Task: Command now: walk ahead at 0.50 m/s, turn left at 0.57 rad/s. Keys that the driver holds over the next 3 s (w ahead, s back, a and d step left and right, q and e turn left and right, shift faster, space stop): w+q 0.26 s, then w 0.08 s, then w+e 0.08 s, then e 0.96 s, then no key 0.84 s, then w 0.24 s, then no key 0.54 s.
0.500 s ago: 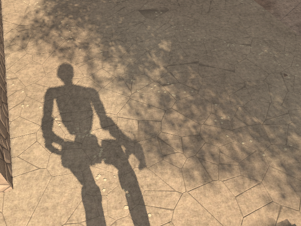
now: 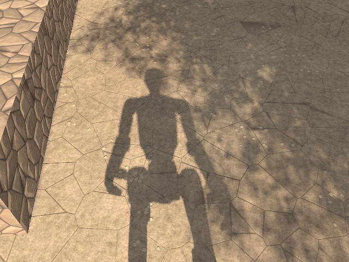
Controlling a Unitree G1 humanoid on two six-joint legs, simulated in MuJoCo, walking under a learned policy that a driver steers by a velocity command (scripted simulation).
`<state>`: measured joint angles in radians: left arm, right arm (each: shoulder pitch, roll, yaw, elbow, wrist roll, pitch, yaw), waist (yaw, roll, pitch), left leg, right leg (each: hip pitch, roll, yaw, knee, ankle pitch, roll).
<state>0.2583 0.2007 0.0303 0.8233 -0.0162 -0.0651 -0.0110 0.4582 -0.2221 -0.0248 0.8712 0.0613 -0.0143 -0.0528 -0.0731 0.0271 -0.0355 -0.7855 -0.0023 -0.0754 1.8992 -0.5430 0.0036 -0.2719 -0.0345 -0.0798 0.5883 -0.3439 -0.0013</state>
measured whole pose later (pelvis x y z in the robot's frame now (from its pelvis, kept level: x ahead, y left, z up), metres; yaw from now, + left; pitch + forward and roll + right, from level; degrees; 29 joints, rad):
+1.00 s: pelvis +0.44 +0.09 +0.01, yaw -1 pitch +5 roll +1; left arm 0.17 0.28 0.08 0.67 0.00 0.02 0.01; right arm 0.08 -0.27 -0.06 0.72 -0.01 0.00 -0.04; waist 0.02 0.00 0.03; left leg -0.59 -0.01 -0.10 1.04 -0.41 -0.06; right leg -0.44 0.11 0.09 0.46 -0.08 -0.08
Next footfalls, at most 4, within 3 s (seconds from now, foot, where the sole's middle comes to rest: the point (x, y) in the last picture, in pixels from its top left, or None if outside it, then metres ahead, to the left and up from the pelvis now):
0.28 left None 0.31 0.15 -0.77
0.78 right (170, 254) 0.56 0.02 -0.77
1.20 left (112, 260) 0.56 0.24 -0.77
1.62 right None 0.45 0.00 -0.77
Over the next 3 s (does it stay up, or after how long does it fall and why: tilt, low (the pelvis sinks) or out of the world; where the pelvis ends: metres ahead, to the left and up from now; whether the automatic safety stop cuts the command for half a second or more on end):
stays up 0.60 0.08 0.01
